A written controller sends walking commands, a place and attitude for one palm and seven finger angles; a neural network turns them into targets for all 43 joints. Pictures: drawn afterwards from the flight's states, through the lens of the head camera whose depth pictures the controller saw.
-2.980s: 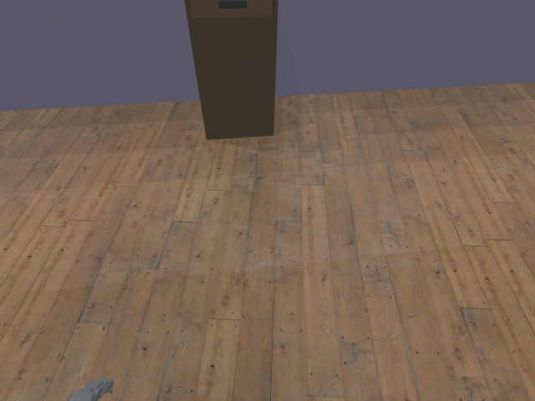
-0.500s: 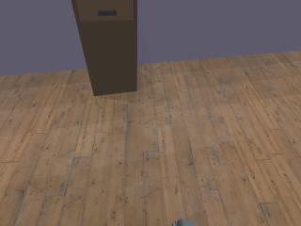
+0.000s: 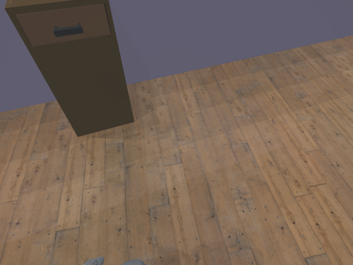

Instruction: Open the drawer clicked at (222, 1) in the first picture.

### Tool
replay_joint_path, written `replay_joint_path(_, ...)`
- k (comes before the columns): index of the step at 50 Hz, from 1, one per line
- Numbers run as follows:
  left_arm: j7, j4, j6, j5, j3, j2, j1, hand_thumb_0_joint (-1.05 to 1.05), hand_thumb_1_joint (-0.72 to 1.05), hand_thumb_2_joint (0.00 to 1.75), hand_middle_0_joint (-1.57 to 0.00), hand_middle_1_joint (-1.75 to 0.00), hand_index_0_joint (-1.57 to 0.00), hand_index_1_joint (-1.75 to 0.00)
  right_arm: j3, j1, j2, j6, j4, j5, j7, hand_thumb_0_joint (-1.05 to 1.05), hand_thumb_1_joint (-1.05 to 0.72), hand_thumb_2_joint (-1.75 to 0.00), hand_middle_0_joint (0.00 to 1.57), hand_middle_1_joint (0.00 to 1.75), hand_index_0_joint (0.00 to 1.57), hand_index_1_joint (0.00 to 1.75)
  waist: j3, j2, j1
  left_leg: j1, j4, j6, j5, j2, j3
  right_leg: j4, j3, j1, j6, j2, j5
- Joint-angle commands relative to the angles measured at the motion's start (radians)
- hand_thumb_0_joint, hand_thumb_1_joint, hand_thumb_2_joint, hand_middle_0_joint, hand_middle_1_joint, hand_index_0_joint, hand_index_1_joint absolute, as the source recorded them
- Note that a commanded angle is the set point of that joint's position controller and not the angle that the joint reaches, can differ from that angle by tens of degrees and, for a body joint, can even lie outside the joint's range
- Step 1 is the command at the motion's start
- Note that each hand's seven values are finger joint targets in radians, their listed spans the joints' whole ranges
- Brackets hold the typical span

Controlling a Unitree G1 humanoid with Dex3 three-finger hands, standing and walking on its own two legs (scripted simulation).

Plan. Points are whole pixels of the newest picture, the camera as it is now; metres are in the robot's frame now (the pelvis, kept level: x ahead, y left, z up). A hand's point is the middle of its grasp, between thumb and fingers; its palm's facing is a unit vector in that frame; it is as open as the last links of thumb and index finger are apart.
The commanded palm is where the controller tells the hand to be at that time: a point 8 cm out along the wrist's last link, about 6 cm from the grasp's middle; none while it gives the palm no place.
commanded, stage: walk to a spot facing it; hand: left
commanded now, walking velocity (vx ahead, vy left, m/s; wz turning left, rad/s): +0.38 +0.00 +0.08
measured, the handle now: (68, 28) +1.06 +0.53 +0.00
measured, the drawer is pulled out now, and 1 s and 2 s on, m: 0.00 0.00 0.00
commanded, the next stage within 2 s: turn to face it in 0.58 s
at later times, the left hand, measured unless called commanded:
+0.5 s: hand (91, 237) +0.22 +0.25 -0.17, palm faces +0.06 -0.99 -0.14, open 7.3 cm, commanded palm none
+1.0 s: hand (137, 146) +0.51 +0.16 -0.15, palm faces -0.03 -0.98 -0.19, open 7.3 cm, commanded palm none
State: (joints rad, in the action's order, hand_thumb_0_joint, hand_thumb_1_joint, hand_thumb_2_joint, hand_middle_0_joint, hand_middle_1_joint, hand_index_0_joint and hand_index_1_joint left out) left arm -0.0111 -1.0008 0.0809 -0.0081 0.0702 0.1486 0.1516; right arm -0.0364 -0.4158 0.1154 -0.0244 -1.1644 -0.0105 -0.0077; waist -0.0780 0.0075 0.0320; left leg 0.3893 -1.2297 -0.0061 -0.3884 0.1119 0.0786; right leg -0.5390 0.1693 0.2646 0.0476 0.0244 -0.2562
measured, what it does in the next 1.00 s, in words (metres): walks ahead: left foot, then right foot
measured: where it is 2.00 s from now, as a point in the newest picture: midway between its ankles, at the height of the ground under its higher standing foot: (174, 234)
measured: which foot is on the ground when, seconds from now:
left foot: up 0.00-0.26, down 0.28-0.82, up 0.84-1.00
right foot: down 0.00-0.30, up 0.32-0.78, down 0.80-1.00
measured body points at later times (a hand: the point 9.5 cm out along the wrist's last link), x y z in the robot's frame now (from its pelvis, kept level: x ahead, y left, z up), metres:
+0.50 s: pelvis +0.22 +0.07 +0.01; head +0.23 +0.09 +0.46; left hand +0.21 +0.30 -0.16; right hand +0.26 -0.17 -0.13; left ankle +0.23 +0.15 -0.73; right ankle +0.20 -0.07 -0.64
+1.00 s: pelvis +0.38 +0.00 +0.00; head +0.40 -0.02 +0.45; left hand +0.51 +0.21 -0.13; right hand +0.34 -0.21 -0.17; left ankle +0.34 +0.14 -0.65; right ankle +0.44 -0.09 -0.73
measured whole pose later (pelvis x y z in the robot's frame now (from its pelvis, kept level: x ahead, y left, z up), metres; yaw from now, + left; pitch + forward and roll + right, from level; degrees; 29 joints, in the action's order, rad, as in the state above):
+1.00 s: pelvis +0.38 +0.00 +0.00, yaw -1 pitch -1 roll +1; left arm -0.02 -0.98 0.03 -0.01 0.03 0.12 0.09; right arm -0.04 -0.31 0.14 0.03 -1.09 -0.01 -0.01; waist -0.08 0.02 0.05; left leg 0.44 -1.16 0.04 -0.44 0.10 0.07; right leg -0.53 0.25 0.31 0.07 0.09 -0.19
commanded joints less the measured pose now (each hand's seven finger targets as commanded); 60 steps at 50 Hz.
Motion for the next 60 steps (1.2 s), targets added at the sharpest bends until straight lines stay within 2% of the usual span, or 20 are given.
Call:
replay_joint_path(1,-0.007,-0.038,0.003,-0.024,-0.001,0.080,0.153,0.00,0.90,0.90,-0.20,-0.30,-0.20,-0.30,-0.025,-0.014,0.024,-0.005,0.088,-0.016,0.010,0.00,-0.90,-0.90,0.20,0.30,0.20,0.30,0.001,-0.102,0.003,0.132,0.088,0.022,0.100,0.062,-0.028,0.334,-0.189,0.003,0.091,0.262,0.175)
replay_joint_path(10,0.000,-0.063,0.003,-0.020,0.001,0.171,0.214,0.00,0.90,0.90,-0.20,-0.30,-0.20,-0.30,-0.022,0.225,0.081,-0.025,0.196,-0.012,0.046,0.00,-0.90,-0.90,0.20,0.30,0.20,0.30,-0.024,-0.126,-0.044,0.088,0.551,0.014,0.184,0.022,0.051,0.303,-0.149,-0.130,0.083,0.255,0.145)
replay_joint_path(13,0.002,-0.065,-0.006,-0.015,0.004,0.174,0.212,0.00,0.90,0.90,-0.20,-0.30,-0.20,-0.30,-0.039,0.062,0.146,-0.040,0.147,-0.020,0.033,0.00,-0.90,-0.90,0.20,0.30,0.20,0.30,0.046,0.005,0.042,-0.255,0.693,-0.008,0.193,-0.040,0.092,0.025,-0.076,-0.039,0.044,0.200,0.281)
replay_joint_path(14,0.008,-0.055,-0.008,-0.008,-0.001,0.138,0.231,0.00,0.90,0.90,-0.20,-0.30,-0.20,-0.30,-0.061,-0.085,0.237,-0.048,0.115,-0.031,0.021,0.00,-0.90,-0.90,0.20,0.30,0.20,0.30,0.148,0.183,0.098,-0.460,0.781,-0.060,0.149,0.101,-0.116,-0.250,-0.011,0.084,-0.006,0.107,0.187)
replay_joint_path(15,0.019,-0.023,-0.008,0.002,-0.013,0.089,0.236,0.00,0.90,0.90,-0.20,-0.30,-0.20,-0.30,-0.084,-0.184,0.348,-0.048,0.095,-0.031,0.011,0.00,-0.90,-0.90,0.20,0.30,0.20,0.30,0.208,0.417,0.109,-0.583,0.931,-0.154,0.174,0.341,-0.472,-0.576,0.006,0.303,-0.047,-0.023,-0.298)
replay_joint_path(16,0.015,0.006,-0.010,-0.007,-0.009,0.126,0.165,0.00,0.90,0.90,-0.20,-0.30,-0.20,-0.30,-0.075,-0.170,0.342,-0.036,0.095,-0.018,0.002,0.00,-0.90,-0.90,0.20,0.30,0.20,0.30,0.162,0.298,0.108,-0.534,0.978,-0.187,0.096,0.372,-0.523,-0.708,-0.118,0.364,-0.025,0.011,-0.317)
replay_joint_path(19,0.026,-0.025,-0.021,-0.014,-0.003,0.097,0.127,0.00,0.90,0.90,-0.20,-0.30,-0.20,-0.30,-0.036,0.034,0.199,-0.054,0.144,-0.018,-0.009,0.00,-0.90,-0.90,0.20,0.30,0.20,0.30,0.017,0.098,0.028,-0.296,1.008,-0.133,0.179,0.286,-0.278,-0.762,-0.167,0.374,-0.030,0.109,-0.098)
replay_joint_path(24,0.027,-0.050,-0.072,-0.023,-0.004,0.039,0.204,0.00,0.90,0.90,-0.20,-0.30,-0.20,-0.30,-0.023,0.066,0.142,-0.072,0.129,-0.007,-0.015,0.00,-0.90,-0.90,0.20,0.30,0.20,0.30,0.008,0.096,-0.046,-0.217,1.054,-0.102,0.305,0.207,-0.014,-0.657,-0.153,0.324,-0.061,0.110,0.043)
replay_joint_path(35,0.037,0.066,-0.072,-0.018,-0.003,0.031,-0.041,0.00,0.90,0.90,-0.20,-0.30,-0.20,-0.30,-0.032,-0.033,0.158,-0.050,0.080,-0.020,-0.021,0.00,-0.90,-0.90,0.20,0.30,0.20,0.30,-0.048,0.113,0.009,-0.381,0.933,-0.112,0.654,0.230,0.137,-0.152,-0.049,0.296,-0.040,0.069,0.071)
replay_joint_path(36,0.030,0.053,-0.062,-0.019,-0.007,0.036,-0.018,0.00,0.90,0.90,-0.20,-0.30,-0.20,-0.30,-0.027,-0.050,0.154,-0.047,0.068,-0.019,-0.020,0.00,-0.90,-0.90,0.20,0.30,0.20,0.30,-0.029,0.091,0.003,-0.359,0.878,-0.107,0.742,0.223,0.123,-0.110,-0.032,0.205,-0.029,0.044,0.064)
replay_joint_path(38,0.018,-0.011,-0.041,-0.024,-0.007,0.063,0.167,0.00,0.90,0.90,-0.20,-0.30,-0.20,-0.30,-0.021,-0.022,0.161,-0.043,0.061,-0.008,-0.019,0.00,-0.90,-0.90,0.20,0.30,0.20,0.30,0.081,0.060,-0.084,-0.327,0.686,-0.067,0.824,0.174,0.141,0.007,0.002,-0.057,-0.020,0.003,0.197)
replay_joint_path(39,0.009,-0.046,-0.024,-0.029,0.006,0.129,0.266,0.00,0.90,0.90,-0.20,-0.30,-0.20,-0.30,-0.018,-0.024,0.136,-0.045,0.061,0.002,-0.013,0.00,-0.90,-0.90,0.20,0.30,0.20,0.30,0.175,-0.019,-0.127,-0.201,0.509,-0.027,0.636,0.118,0.147,0.031,-0.074,-0.279,-0.011,0.089,0.424)
replay_joint_path(40,-0.002,-0.066,-0.010,-0.029,0.031,0.237,0.347,0.00,0.90,0.90,-0.20,-0.30,-0.20,-0.30,-0.011,-0.084,0.077,-0.044,0.075,0.015,-0.007,0.00,-0.90,-0.90,0.20,0.30,0.20,0.30,0.316,-0.270,-0.133,0.010,0.224,0.018,-0.002,-0.024,0.153,0.029,-0.379,-0.502,0.093,0.383,0.804)
replay_joint_path(41,-0.002,-0.061,-0.016,-0.004,0.023,0.265,0.353,0.00,0.90,0.90,-0.20,-0.30,-0.20,-0.30,-0.012,-0.083,0.099,-0.021,0.090,0.020,-0.017,0.00,-0.90,-0.90,0.20,0.30,0.20,0.30,0.365,-0.229,-0.115,-0.017,0.055,0.017,-0.249,-0.047,0.016,0.094,-0.409,-0.427,0.172,0.468,0.944)
replay_joint_path(42,-0.011,-0.044,-0.023,-0.005,0.013,0.234,0.258,0.00,0.90,0.90,-0.20,-0.30,-0.20,-0.30,-0.012,-0.048,0.072,-0.008,0.085,0.018,-0.022,0.00,-0.90,-0.90,0.20,0.30,0.20,0.30,0.250,-0.145,-0.092,0.013,0.004,0.017,-0.223,-0.018,-0.043,0.138,-0.328,-0.303,0.176,0.453,0.819)
replay_joint_path(43,-0.015,-0.017,-0.025,-0.008,0.010,0.213,0.181,0.00,0.90,0.90,-0.20,-0.30,-0.20,-0.30,-0.010,-0.030,0.063,0.002,0.090,0.013,-0.015,0.00,-0.90,-0.90,0.20,0.30,0.20,0.30,0.223,-0.214,-0.084,0.047,-0.031,0.025,-0.173,0.000,-0.052,0.169,-0.331,-0.224,0.151,0.430,0.696)
replay_joint_path(44,-0.017,0.004,-0.032,-0.006,0.002,0.186,0.122,0.00,0.90,0.90,-0.20,-0.30,-0.20,-0.30,-0.016,-0.011,0.078,0.015,0.087,0.009,-0.014,0.00,-0.90,-0.90,0.20,0.30,0.20,0.30,0.160,-0.164,-0.062,0.060,-0.058,0.033,-0.119,0.012,-0.063,0.206,-0.286,-0.144,0.124,0.413,0.570)
replay_joint_path(47,-0.028,0.036,-0.042,-0.009,-0.005,0.145,0.015,0.00,0.90,0.90,-0.20,-0.30,-0.20,-0.30,-0.020,-0.013,0.061,0.047,0.090,-0.001,-0.004,0.00,-0.90,-0.90,0.20,0.30,0.20,0.30,0.106,-0.103,-0.004,0.028,0.027,0.049,-0.033,0.026,-0.057,0.259,-0.126,0.014,0.072,0.366,0.352)
replay_joint_path(54,-0.030,0.068,-0.071,-0.020,0.016,0.159,0.008,0.00,0.90,0.90,-0.20,-0.30,-0.20,-0.30,-0.034,0.083,0.078,0.072,0.165,-0.012,0.018,0.00,-0.90,-0.90,0.20,0.30,0.20,0.30,0.074,-0.142,-0.017,0.058,0.250,0.064,-0.010,0.014,0.019,0.289,-0.032,0.003,0.064,0.363,0.038)
replay_joint_path(60,-0.025,0.084,-0.090,-0.019,0.033,0.209,0.024,0.00,0.90,0.90,-0.20,-0.30,-0.20,-0.30,-0.043,0.131,0.122,0.058,0.237,-0.011,0.023,0.00,-0.90,-0.90,0.20,0.30,0.20,0.30,0.084,-0.106,-0.018,-0.077,0.568,0.047,0.065,-0.018,0.066,0.119,0.021,0.005,0.030,0.371,0.048)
